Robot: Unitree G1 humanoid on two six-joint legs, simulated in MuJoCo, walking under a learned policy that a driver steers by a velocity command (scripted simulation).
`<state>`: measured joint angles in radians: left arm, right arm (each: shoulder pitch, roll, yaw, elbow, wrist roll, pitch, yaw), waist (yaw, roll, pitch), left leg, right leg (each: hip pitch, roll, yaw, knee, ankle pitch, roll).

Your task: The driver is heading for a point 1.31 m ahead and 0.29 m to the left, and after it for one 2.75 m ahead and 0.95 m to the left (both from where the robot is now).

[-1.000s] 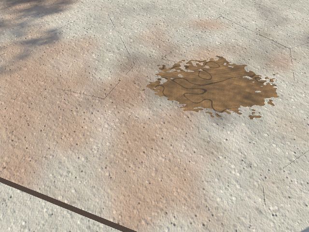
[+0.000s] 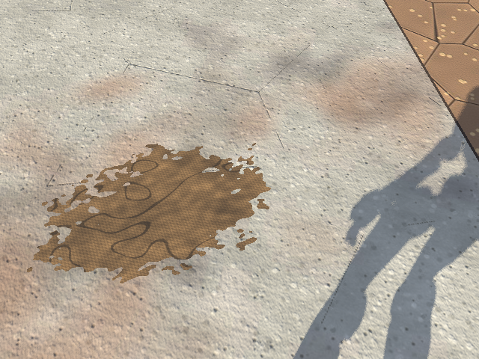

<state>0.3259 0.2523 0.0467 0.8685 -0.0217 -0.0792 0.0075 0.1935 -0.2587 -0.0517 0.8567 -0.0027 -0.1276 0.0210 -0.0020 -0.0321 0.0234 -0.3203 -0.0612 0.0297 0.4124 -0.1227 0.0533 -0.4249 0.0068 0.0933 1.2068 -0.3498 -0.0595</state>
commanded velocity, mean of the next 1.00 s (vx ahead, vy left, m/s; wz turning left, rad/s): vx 0.49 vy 0.00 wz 0.34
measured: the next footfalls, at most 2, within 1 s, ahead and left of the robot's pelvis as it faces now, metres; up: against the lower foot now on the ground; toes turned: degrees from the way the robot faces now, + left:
right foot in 0.34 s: +0.35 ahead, -0.16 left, +0.00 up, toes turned +3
left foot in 0.88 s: +0.58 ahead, +0.16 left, +0.00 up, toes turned +25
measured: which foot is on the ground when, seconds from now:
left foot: down 0.00-0.34, up 0.36-0.86, down 0.88-1.00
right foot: up 0.00-0.32, down 0.34-0.90, up 0.92-1.00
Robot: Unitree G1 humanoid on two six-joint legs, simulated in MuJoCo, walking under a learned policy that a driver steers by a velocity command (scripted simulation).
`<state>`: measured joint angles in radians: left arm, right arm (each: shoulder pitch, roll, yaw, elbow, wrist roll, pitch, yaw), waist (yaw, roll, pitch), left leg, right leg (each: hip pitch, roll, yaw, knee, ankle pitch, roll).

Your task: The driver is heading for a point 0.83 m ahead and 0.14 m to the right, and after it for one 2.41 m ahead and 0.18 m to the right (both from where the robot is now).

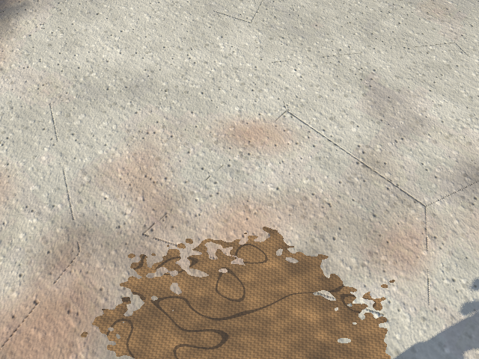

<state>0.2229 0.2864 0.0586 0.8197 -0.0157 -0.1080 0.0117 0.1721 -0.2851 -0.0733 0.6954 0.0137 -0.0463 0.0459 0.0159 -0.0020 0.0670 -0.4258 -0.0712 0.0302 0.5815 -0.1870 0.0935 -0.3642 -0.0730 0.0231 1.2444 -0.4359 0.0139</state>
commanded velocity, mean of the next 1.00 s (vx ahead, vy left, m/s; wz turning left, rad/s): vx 0.09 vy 0.00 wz -0.22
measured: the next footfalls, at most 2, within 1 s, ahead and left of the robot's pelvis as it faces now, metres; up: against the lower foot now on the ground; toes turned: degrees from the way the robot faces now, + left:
right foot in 0.38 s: +0.29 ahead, -0.12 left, +0.00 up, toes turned +2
left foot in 0.76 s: +0.25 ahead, +0.11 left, +0.00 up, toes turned -15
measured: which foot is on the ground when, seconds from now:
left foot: down 0.00-0.40, up 0.42-0.74, down 0.76-1.00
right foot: up 0.00-0.36, down 0.38-0.78, up 0.80-1.00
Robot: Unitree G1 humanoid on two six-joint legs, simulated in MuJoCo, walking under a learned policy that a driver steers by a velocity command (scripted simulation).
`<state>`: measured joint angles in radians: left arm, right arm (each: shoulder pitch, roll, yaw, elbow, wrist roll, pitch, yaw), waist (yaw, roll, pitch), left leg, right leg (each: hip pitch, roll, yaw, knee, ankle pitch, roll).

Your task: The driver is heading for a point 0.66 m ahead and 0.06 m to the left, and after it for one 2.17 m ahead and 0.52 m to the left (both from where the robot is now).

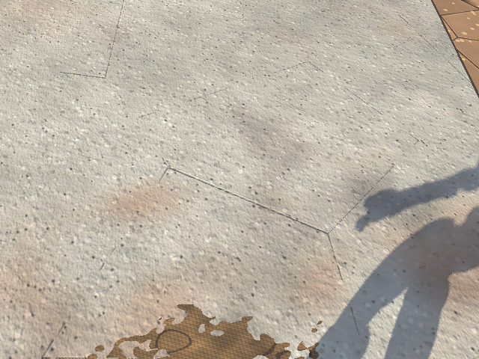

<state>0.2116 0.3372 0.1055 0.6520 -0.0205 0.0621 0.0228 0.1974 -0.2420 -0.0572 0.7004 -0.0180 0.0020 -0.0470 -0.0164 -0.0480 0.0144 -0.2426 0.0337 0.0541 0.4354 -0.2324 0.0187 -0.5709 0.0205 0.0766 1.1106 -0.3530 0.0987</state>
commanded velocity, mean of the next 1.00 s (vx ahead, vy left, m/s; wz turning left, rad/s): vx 0.03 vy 0.00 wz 0.15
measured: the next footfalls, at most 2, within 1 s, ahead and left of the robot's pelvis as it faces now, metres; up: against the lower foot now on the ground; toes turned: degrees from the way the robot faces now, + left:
right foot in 0.20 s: +0.03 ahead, -0.15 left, +0.00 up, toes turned -7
left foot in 0.70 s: +0.08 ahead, +0.08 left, +0.00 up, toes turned +6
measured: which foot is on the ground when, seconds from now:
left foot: down 0.00-0.20, up 0.22-0.68, down 0.70-1.00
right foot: up 0.00-0.18, down 0.20-0.70, up 0.72-1.00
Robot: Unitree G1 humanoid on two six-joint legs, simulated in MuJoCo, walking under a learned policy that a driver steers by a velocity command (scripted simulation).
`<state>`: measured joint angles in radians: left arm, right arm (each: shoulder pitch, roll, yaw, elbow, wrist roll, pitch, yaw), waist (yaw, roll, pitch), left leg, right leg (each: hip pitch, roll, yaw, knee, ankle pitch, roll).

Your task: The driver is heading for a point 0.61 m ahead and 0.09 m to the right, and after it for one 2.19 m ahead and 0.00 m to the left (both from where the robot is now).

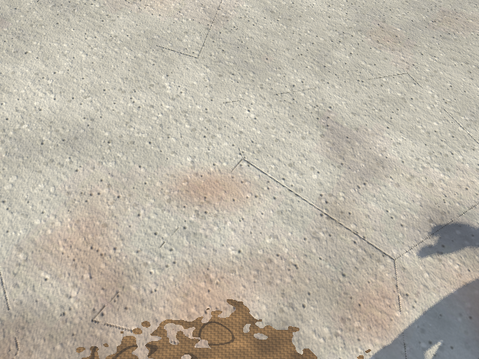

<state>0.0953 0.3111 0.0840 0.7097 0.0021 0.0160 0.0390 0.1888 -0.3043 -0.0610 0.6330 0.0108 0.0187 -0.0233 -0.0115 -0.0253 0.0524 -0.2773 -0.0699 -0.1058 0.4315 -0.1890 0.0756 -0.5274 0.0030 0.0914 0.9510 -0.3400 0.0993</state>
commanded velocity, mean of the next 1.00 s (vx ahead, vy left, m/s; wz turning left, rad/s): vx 0.11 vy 0.00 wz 0.14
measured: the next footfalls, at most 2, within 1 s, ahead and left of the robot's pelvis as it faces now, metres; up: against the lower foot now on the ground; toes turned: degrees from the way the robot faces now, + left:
right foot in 0.24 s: +0.08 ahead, -0.15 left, +0.00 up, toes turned +9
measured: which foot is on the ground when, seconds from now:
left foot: down 0.00-0.84, up 0.86-1.00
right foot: up 0.00-0.22, down 0.24-1.00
